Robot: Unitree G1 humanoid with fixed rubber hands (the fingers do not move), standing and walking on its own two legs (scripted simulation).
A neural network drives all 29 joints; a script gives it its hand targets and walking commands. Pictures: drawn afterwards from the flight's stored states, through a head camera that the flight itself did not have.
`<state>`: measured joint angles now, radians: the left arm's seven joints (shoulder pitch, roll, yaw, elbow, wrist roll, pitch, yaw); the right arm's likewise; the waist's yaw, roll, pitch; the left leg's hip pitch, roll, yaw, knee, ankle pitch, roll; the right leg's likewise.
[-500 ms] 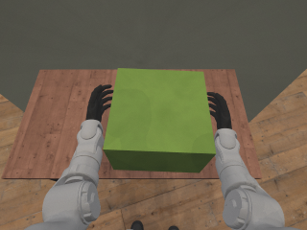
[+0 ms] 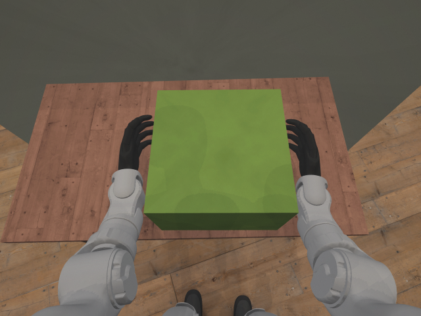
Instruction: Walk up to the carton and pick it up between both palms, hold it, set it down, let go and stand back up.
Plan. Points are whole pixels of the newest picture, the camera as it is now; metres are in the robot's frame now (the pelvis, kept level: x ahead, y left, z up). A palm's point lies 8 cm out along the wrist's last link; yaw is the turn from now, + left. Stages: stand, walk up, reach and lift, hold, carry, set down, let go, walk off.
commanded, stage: set down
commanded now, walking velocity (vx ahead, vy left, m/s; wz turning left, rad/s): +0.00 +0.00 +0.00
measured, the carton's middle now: (219, 162) +0.41 +0.01 -0.07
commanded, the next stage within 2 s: none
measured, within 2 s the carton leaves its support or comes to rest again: neither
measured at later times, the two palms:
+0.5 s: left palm (131, 159) +0.39 +0.19 -0.02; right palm (306, 165) +0.39 -0.16 -0.04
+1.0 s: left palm (126, 164) +0.38 +0.19 -0.02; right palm (316, 165) +0.38 -0.17 -0.02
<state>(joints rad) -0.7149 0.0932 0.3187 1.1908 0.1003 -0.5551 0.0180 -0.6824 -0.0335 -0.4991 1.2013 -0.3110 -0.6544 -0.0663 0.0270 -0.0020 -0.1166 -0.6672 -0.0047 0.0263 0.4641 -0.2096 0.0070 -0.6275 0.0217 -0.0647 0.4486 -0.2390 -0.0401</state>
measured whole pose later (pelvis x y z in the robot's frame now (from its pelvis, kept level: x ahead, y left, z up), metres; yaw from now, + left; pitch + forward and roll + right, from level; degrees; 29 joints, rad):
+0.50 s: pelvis +0.00 +0.00 +0.00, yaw +0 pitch +25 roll -1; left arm -0.74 0.10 0.32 1.27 0.10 -0.60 0.04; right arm -0.73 -0.07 -0.41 1.30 -0.18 -0.62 -0.05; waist 0.03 0.00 -0.14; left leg -0.70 0.00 0.03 0.48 -0.21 0.01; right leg -0.66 0.03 -0.06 0.45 -0.23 -0.04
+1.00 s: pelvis -0.02 +0.02 -0.01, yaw -1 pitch +27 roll -2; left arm -0.76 0.14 0.13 1.28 0.05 -0.53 0.07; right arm -0.76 -0.16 -0.20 1.32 0.11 -0.55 -0.05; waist 0.03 0.00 -0.20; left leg -0.80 0.01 0.03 0.56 -0.22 0.01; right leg -0.73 0.03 -0.06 0.46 -0.20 -0.03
